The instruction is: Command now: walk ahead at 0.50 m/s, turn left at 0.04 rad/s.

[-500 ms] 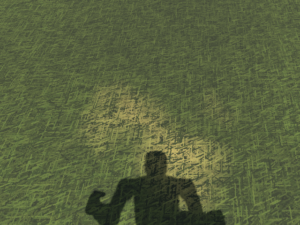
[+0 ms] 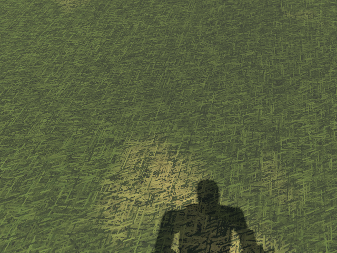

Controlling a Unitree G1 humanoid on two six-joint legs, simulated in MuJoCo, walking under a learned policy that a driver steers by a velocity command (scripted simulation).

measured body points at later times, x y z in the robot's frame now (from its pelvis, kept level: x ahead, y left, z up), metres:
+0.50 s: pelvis +0.29 +0.05 +0.01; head +0.30 +0.05 +0.46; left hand +0.43 +0.27 -0.12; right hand +0.30 -0.21 -0.12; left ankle +0.30 +0.14 -0.74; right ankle +0.29 -0.10 -0.66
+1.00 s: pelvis +0.54 -0.08 -0.02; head +0.53 -0.08 +0.43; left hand +0.65 +0.15 -0.16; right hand +0.57 -0.37 -0.13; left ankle +0.57 +0.07 -0.65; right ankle +0.49 -0.16 -0.74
